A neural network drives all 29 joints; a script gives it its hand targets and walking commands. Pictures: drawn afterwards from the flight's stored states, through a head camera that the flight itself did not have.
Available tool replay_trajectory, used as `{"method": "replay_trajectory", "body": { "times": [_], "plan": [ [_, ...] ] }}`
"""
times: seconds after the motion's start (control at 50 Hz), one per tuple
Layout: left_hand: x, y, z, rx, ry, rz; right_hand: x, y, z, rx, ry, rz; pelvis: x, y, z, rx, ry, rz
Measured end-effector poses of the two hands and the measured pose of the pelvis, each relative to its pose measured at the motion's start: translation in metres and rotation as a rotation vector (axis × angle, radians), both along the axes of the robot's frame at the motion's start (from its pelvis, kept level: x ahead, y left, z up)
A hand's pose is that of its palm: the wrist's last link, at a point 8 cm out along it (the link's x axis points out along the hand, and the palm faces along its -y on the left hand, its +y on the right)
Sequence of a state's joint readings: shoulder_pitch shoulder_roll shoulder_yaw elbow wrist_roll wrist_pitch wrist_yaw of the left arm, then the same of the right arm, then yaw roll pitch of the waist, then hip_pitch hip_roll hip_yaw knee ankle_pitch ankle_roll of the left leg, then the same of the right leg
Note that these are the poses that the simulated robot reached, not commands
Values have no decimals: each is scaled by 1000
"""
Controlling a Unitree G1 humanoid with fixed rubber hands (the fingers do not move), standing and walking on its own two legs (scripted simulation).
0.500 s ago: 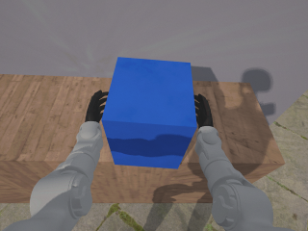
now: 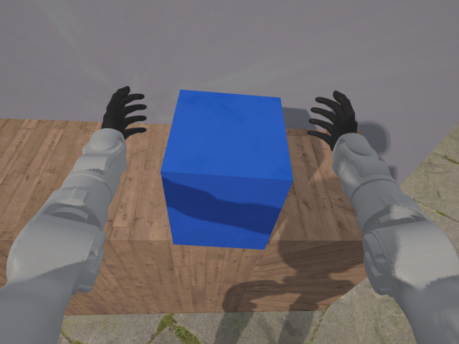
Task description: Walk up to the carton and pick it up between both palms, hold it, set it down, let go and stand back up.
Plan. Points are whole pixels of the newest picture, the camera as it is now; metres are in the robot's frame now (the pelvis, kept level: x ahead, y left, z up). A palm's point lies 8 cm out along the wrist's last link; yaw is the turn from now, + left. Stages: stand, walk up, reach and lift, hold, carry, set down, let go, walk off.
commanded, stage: set down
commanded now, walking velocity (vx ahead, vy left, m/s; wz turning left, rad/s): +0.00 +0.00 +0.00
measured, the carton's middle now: (224, 174) +0.46 +0.03 +0.02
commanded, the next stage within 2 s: none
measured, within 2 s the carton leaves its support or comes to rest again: neither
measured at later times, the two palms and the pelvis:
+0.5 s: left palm (106, 134) +0.42 +0.23 +0.14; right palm (340, 145) +0.44 -0.16 +0.15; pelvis +0.00 -0.02 +0.01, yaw +2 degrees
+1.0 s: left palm (102, 197) +0.35 +0.23 +0.07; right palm (337, 203) +0.37 -0.17 +0.07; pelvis +0.00 -0.02 +0.01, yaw +2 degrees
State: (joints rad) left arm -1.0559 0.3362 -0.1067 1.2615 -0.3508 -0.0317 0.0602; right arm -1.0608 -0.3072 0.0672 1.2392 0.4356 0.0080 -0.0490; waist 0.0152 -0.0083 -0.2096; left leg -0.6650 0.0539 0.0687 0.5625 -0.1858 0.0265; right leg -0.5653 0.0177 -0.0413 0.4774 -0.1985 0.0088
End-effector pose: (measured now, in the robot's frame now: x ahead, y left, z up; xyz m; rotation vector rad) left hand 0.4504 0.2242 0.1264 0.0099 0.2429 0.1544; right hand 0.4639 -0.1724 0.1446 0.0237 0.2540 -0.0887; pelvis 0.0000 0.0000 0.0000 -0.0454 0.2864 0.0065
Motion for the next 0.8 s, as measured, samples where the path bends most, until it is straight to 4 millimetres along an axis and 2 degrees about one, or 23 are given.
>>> {"method": "replay_trajectory", "body": {
  "times": [0.16, 0.3, 0.42, 0.54, 0.8],
  "plan": [
    [-12, -2, 0, -20, 36, 15, -3, 12, 1, 6, -11, 32, -6, -5, 3, 9, -14, -3],
    [-14, 5, 18, -45, -11, 48, -9, 16, 5, -14, 13, 13, -8, -14, 5, 14, -25, 10],
    [-17, 4, 25, -21, -19, 23, -17, 14, 8, -15, 11, -7, -4, -19, 7, 10, -65, 24],
    [-33, 3, 11, -27, 11, 9, -31, 7, -3, -17, 28, -11, -1, -22, 11, 19, -130, 25],
    [-75, 6, -37, -34, 16, 3, -67, 5, -45, 1, 10, -5, 1, -25, 11, 28, -182, 33]
  ]
}}
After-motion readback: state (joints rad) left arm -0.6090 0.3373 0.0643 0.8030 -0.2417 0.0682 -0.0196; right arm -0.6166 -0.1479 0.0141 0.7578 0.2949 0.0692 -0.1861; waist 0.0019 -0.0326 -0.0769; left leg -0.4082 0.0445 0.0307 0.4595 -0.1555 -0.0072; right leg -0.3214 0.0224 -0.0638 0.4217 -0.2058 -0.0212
